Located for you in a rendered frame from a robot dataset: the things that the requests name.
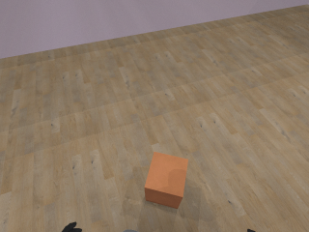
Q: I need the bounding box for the left robot hand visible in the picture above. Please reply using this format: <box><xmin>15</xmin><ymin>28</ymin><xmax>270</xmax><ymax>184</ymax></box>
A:
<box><xmin>62</xmin><ymin>221</ymin><xmax>82</xmax><ymax>232</ymax></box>

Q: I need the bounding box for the carton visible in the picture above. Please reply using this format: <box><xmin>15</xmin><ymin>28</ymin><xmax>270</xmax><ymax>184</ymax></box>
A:
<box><xmin>144</xmin><ymin>152</ymin><xmax>188</xmax><ymax>209</ymax></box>

